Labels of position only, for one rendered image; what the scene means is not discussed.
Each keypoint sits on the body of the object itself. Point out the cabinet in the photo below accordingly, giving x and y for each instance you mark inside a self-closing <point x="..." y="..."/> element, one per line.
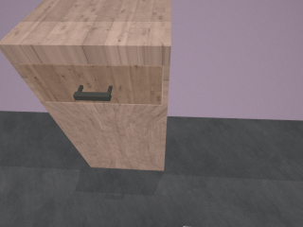
<point x="115" y="32"/>

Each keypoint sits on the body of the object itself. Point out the drawer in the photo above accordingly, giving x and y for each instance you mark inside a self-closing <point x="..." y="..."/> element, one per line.
<point x="132" y="83"/>

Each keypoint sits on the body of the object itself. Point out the handle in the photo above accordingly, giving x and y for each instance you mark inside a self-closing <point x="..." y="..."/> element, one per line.
<point x="93" y="96"/>

